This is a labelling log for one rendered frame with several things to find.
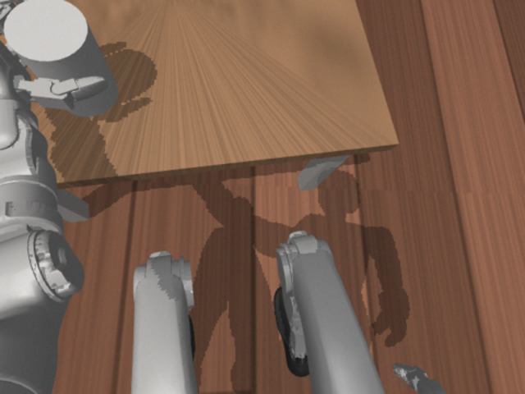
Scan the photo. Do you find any right robot foot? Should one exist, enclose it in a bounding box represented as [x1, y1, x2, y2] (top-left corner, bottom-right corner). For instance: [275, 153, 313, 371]
[274, 287, 309, 377]

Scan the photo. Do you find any coffee table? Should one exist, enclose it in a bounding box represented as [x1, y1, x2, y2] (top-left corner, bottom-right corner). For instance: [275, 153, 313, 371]
[0, 0, 399, 222]

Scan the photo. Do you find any right robot hand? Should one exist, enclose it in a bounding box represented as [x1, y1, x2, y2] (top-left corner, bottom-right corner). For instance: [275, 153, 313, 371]
[392, 364, 447, 394]

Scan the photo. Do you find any can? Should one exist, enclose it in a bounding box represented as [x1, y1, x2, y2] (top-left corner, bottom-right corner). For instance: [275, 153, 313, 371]
[3, 0, 118, 117]

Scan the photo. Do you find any left robot hand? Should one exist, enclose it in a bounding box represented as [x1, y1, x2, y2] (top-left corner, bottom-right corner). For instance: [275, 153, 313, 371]
[0, 0, 108, 110]

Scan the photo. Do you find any left robot arm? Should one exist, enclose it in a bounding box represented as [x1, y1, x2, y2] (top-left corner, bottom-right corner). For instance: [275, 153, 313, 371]
[0, 98, 84, 394]

